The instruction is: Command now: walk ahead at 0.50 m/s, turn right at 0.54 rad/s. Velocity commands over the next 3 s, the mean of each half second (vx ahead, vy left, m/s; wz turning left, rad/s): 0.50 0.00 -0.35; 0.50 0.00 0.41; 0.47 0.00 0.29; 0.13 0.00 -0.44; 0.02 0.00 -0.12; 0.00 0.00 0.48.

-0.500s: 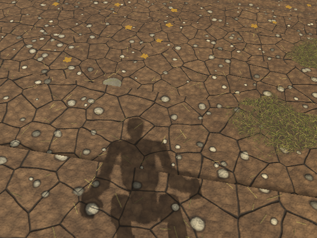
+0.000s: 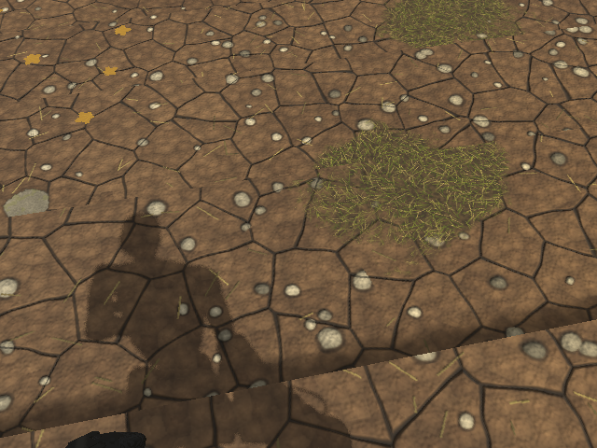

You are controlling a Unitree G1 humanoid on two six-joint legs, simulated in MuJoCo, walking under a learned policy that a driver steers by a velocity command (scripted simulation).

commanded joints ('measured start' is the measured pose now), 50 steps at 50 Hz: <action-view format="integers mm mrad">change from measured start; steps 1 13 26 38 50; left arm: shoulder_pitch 575 256 149 226 269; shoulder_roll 257 128 80 122 117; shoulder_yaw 71 37 20 36 41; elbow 73 -16 -91 -82 2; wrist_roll -11 -28 6 -2 16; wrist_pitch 16 19 -19 -63 -85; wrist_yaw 32 101 89 64 67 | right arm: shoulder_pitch -49 -325 -138 -113 -155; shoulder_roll -145 -91 -127 -126 -91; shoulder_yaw -1 -22 -41 -43 -51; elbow -194 -255 -208 -202 -238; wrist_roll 43 -15 -12 10 -10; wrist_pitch -77 -27 -8 51 55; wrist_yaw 41 14 44 4 29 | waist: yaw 256 100 69 185 102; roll -107 -57 145 117 -9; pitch -559 -112 -81 -145 -63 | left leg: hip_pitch -842 -179 23 -219 -621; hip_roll -46 -93 55 -37 -16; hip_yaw -243 -157 -512 -472 -273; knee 241 -989 -1362 -1125 -510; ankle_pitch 61 741 639 640 723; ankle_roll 11 6 291 205 82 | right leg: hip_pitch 1158 78 -189 436 392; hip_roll -395 -119 -74 -61 -306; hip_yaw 555 387 82 86 122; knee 59 -90 394 -71 -245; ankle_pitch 502 -22 -263 -57 272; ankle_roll -395 -114 98 67 -102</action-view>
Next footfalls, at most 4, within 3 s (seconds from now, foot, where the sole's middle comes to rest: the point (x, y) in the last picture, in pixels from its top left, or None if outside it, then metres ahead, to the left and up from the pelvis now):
0.32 left None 0.37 0.12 -0.77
0.78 right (359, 412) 0.49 -0.14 -0.77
1.36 left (210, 320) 0.83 0.20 -0.93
1.74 right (277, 249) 1.04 0.01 -0.93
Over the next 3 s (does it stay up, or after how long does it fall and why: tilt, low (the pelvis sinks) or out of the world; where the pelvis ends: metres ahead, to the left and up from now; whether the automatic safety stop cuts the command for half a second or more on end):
stays up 0.98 0.18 -0.17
